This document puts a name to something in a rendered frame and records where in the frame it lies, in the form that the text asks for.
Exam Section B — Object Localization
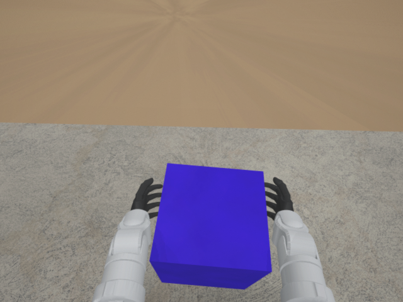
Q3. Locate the right robot hand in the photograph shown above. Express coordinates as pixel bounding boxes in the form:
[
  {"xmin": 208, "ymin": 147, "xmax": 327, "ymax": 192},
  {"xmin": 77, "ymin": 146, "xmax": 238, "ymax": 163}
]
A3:
[{"xmin": 264, "ymin": 177, "xmax": 294, "ymax": 220}]

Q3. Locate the left robot forearm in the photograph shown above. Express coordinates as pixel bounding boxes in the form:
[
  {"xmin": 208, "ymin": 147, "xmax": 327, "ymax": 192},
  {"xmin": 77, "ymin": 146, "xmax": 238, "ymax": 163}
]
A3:
[{"xmin": 92, "ymin": 209, "xmax": 152, "ymax": 302}]

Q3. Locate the left robot hand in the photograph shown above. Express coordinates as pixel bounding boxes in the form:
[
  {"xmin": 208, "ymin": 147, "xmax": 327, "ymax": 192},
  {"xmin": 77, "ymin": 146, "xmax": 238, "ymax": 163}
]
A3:
[{"xmin": 131, "ymin": 178, "xmax": 163, "ymax": 219}]

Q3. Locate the right robot forearm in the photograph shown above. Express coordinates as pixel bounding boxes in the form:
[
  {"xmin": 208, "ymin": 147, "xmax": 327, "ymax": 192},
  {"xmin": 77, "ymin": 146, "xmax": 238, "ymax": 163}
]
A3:
[{"xmin": 271, "ymin": 210, "xmax": 335, "ymax": 302}]

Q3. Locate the carton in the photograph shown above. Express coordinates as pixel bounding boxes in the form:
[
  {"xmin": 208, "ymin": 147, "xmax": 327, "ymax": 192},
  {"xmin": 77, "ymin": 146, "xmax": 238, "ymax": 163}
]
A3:
[{"xmin": 149, "ymin": 163, "xmax": 272, "ymax": 289}]

